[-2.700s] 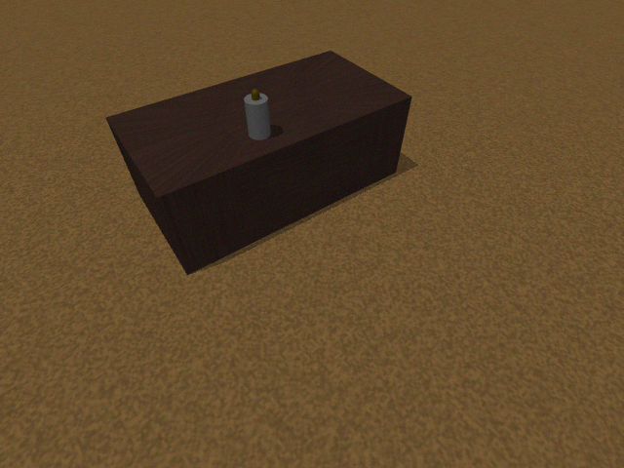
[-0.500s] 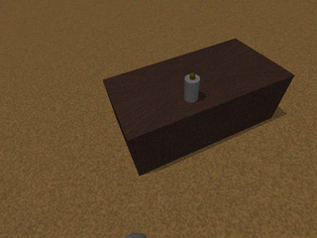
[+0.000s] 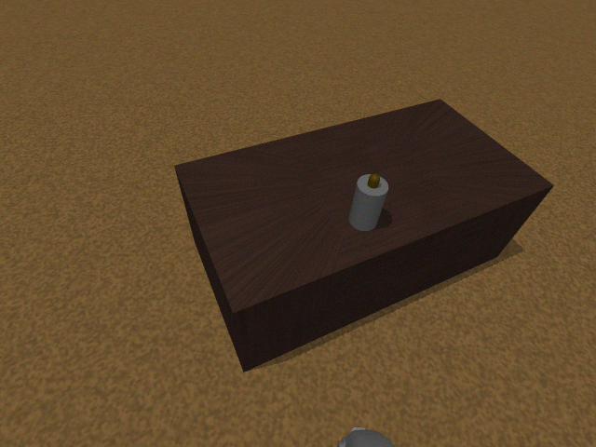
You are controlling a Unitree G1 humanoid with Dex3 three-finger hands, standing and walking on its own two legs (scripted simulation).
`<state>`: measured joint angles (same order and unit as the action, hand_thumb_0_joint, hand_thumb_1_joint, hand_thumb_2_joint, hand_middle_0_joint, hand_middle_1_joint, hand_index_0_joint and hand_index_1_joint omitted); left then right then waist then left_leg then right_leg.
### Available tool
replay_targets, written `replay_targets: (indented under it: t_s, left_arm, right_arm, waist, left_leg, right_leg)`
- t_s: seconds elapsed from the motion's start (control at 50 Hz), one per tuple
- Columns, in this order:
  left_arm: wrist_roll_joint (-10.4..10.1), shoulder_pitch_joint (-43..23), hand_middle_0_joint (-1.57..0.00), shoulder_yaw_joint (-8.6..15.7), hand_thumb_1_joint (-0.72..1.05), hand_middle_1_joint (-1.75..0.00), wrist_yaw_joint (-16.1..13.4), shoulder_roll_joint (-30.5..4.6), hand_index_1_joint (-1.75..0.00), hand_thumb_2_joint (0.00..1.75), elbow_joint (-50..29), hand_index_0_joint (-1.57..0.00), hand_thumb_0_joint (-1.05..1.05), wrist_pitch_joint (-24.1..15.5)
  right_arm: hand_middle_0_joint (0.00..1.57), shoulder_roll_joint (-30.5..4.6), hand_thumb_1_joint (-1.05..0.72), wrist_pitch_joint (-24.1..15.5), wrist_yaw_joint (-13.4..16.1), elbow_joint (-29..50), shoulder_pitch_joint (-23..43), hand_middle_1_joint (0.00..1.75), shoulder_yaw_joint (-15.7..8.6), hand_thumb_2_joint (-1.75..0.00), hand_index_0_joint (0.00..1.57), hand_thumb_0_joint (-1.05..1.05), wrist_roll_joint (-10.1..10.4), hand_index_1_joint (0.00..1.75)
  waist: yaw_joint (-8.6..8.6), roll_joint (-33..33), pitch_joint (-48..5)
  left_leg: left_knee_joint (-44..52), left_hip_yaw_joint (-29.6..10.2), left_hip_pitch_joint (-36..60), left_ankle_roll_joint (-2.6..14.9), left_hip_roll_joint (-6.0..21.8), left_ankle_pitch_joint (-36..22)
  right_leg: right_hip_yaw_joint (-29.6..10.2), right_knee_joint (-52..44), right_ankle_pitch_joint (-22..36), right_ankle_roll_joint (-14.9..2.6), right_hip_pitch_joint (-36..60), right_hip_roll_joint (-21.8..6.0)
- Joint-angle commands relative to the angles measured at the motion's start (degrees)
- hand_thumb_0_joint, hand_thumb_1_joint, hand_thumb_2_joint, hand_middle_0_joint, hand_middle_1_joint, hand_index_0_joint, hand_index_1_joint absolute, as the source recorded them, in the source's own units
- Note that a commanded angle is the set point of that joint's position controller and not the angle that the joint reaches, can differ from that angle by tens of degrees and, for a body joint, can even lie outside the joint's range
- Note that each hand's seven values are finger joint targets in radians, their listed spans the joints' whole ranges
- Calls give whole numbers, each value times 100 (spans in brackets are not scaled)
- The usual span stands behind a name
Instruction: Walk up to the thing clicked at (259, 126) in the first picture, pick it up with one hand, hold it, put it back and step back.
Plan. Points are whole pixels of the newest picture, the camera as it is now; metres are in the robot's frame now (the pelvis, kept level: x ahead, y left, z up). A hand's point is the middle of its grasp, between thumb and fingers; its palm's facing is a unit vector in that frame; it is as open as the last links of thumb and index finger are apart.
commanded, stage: walk up
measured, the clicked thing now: (368, 199) +0.79 -0.21 -0.26
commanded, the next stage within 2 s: none
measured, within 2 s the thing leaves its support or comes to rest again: neither
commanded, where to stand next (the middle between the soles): +0.12 -0.01 m, yaw -2 degrees
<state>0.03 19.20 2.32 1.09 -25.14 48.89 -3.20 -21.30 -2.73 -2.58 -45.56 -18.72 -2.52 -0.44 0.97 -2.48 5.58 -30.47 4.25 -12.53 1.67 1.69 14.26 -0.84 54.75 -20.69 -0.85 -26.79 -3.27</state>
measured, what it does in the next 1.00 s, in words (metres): steps on the spot: right foot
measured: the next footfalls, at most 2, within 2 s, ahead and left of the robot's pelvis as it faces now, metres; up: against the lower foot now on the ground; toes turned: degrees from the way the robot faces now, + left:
right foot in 0.14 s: +0.15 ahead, -0.13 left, +0.00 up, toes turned -3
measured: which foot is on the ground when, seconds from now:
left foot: down 0.00-1.00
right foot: up 0.00-0.12, down 0.14-1.00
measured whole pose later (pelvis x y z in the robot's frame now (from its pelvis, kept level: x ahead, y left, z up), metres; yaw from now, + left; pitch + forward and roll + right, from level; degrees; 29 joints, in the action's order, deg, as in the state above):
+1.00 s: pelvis +0.06 +0.00 +0.01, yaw -1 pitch -3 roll +0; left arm -0.2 7.7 0.4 1.0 -20.2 66.3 0.1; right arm -20.2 -1.1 0.1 -62.6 -5.6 -0.4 0.1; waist -1.5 0.7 3.3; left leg -21.4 -0.2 -4.1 -1.1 0.9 14.5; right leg 0.9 22.3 -7.4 0.8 -12.0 -1.8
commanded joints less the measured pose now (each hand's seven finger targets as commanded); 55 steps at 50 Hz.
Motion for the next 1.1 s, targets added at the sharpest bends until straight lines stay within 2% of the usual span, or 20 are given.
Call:
replay_targets:
  t_s: [0.0, 0.04, 0.08, 0.1, 0.12, 0.14, 0.16, 0.18, 0.22, 0.26, 0.38, 0.42, 0.44, 0.46, 0.48, 0.5, 0.6, 0.68, 0.86, 1.08]
  left_arm:
    - [11, 182, -20, 260, 90, -30, -81, -699, -30, 90, -278, -20, 0, -68]
    - [27, 134, -20, 270, 90, -30, -138, -640, -30, 90, -194, -20, 0, -56]
    - [22, 232, -20, 276, 90, -30, -164, -627, -30, 90, -62, -20, 0, -37]
    - [29, 400, -20, 284, 90, -30, -179, -677, -30, 90, 4, -20, 0, -65]
    - [65, 345, -20, 327, 90, -30, -195, -926, -30, 90, -3, -20, 0, -108]
    - [95, 269, -20, 417, 90, -30, -210, -1264, -30, 90, -54, -20, 0, -154]
    - [66, -114, -20, 343, 90, -30, -212, -1226, -30, 90, -182, -20, 0, -156]
    - [52, -456, -20, 340, 90, -30, -210, -1346, -30, 90, -211, -20, 0, -101]
    - [64, -573, -20, 278, 90, -30, -212, -1150, -30, 90, -150, -20, 0, -32]
    - [99, -832, -20, 255, 90, -30, -219, -1099, -30, 90, -141, -20, 0, 0]
    - [77, -1293, -20, 232, 90, -30, -142, -953, -30, 90, -18, -20, 0, 211]
    - [20, -1371, -20, 150, 90, -30, -98, -700, -30, 90, 27, -20, 0, 256]
    - [-24, -1377, -20, 140, 90, -30, -78, -637, -30, 90, 139, -20, 0, 289]
    - [22, -1366, -20, 188, 90, -30, -72, -746, -30, 90, 320, -20, 0, 281]
    - [45, -1346, -20, 204, 90, -30, -62, -788, -30, 90, 406, -20, 0, 256]
    - [36, -1384, -20, 205, 90, -30, -39, -777, -30, 90, 444, -20, 0, 229]
    - [-17, -1488, -20, 132, 90, -30, -26, -665, -30, 90, 758, -20, 0, 203]
    - [-34, -1558, -20, 82, 90, -30, 2, -683, -30, 90, 991, -20, 0, 252]
    - [-47, -1501, -20, 19, 90, -30, -31, -670, -30, 90, 1323, -20, 0, 206]
    - [23, -1617, -20, 83, 90, -30, -99, -654, -30, 90, 1426, -20, 0, 159]
  right_arm:
    - [20, -1435, -90, -121, 189, 431, 72, 30, -388, -90, 20, 0, -30, 30]
    - [20, -1408, -90, -78, 225, 400, 126, 30, -348, -90, 20, 0, 15, 30]
    - [20, -1411, -90, 3, 244, 395, 357, 30, -331, -90, 20, 0, 88, 30]
    - [20, -1322, -90, 48, 249, 413, 496, 30, -292, -90, 20, 0, 131, 30]
    - [20, -1084, -90, 72, 252, 393, 443, 30, -209, -90, 20, 0, 172, 30]
    - [20, -785, -90, 80, 248, 374, 177, 30, -122, -90, 20, 0, 202, 30]
    - [20, -701, -90, 196, 290, 203, -76, 30, -45, -90, 20, 0, 160, 30]
    - [20, -1100, -90, 258, 350, 110, 5, 30, -179, -90, 20, 0, 136, 30]
    - [20, -1168, -90, 270, 345, -118, 206, 30, -189, -90, 20, 0, 130, 30]
    - [20, -1173, -90, 275, 317, -338, 161, 30, -174, -90, 20, 0, 157, 30]
    - [20, -1039, -90, 153, 319, -847, 148, 30, -136, -90, 20, 0, 8, 30]
    - [20, -1249, -90, 85, 345, -893, 299, 30, -170, -90, 20, 0, -102, 30]
    - [20, -1430, -90, 55, 329, -814, 740, 30, -175, -90, 20, 0, -99, 30]
    - [20, -1461, -90, 57, 297, -832, 1074, 30, -149, -90, 20, 0, -46, 30]
    - [20, -1373, -90, 57, 279, -878, 1137, 30, -88, -90, 20, 0, -59, 30]
    - [20, -1262, -90, 24, 276, -927, 1091, 30, -41, -90, 20, 0, -80, 30]
    - [20, -1275, -90, -98, 272, -1122, 1231, 30, 20, -90, 20, 0, -43, 30]
    - [20, -1286, -90, -38, 306, -1222, 1287, 30, 2, -90, 20, 0, -56, 30]
    - [20, -1238, -90, -7, 351, -1379, 1314, 30, -38, -90, 20, 0, 36, 30]
    - [20, -1120, -90, 86, 330, -1483, 1485, 30, -47, -90, 20, 0, 59, 30]
  waist:
    - [-58, 1153, -130]
    - [-88, 1087, -333]
    - [-241, 955, -475]
    - [-374, 754, -644]
    - [-401, 208, -841]
    - [-330, -818, -1166]
    - [-133, -685, -936]
    - [-142, -692, -774]
    - [-151, -709, -534]
    - [-76, -846, -574]
    - [-45, -762, -821]
    - [-70, -261, -687]
    - [-199, 178, -439]
    - [-312, 333, -244]
    - [-366, 317, -143]
    - [-349, 353, -95]
    - [-324, 792, -417]
    - [-293, 857, -185]
    - [-174, 371, -643]
    - [-100, -15, -871]
  left_leg:
    - [628, -661, -147, 1166, 1282, -3431]
    - [270, -613, -293, 1019, 1251, -3811]
    - [-77, -646, -571, 890, 1208, -2942]
    - [-468, -617, -519, 702, 1047, -2189]
    - [-1016, -399, -559, 422, 737, -1472]
    - [-1972, -176, -914, 114, 271, 80]
    - [-2104, -455, -987, 12, -114, 1873]
    - [-2209, -524, -772, 41, -12, 2390]
    - [-2028, -741, -753, 29, 60, 2302]
    - [-1733, -603, -697, -24, 22, 1631]
    - [120, -287, 264, -114, -172, 360]
    - [593, -981, 394, 29, 287, 380]
    - [1001, -1612, -341, 189, 631, 1616]
    - [1143, -1613, -1003, 275, 727, 2226]
    - [1199, -1463, -1220, 228, 664, 2173]
    - [1210, -1302, -1145, 162, 520, 1792]
    - [1368, -1292, -560, 96, 669, 392]
    - [1694, -1267, -608, 82, 698, 1025]
    - [1325, -888, 394, 6, 592, -900]
    - [1288, -804, 787, -26, 558, -1075]
  right_leg:
    - [228, -1048, 544, 57, 379, -37]
    - [355, -1177, 775, -41, 761, 121]
    - [375, -1754, 1230, -115, 1382, 239]
    - [268, -2316, 1639, -186, 1721, 249]
    - [-77, -2712, 2183, -314, 1988, -9]
    - [-1654, -3022, 3048, -627, 2268, -1139]
    - [-2447, -3293, 2780, -991, 1857, -1685]
    - [-2538, -3288, 2363, -1438, 1387, -1802]
    - [-2109, -3432, 1660, -1193, 1057, -1395]
    - [-1611, -3394, 1209, -936, 1097, -1097]
    - [-1030, -3189, -86, -667, 726, -755]
    - [-896, -3168, -718, -345, 316, -595]
    - [-725, -3167, -984, -123, 499, -306]
    - [-592, -2997, -817, -104, 1136, -198]
    - [-635, -3056, -602, -131, 1394, -216]
    - [-752, -3091, -387, -172, 1384, -260]
    - [-361, -3150, 897, -139, 1806, -171]
    - [-321, -3232, 696, -69, 1766, -146]
    - [-367, -3433, 2078, -49, 1942, -370]
    - [-451, -3668, 2206, -44, 1989, -474]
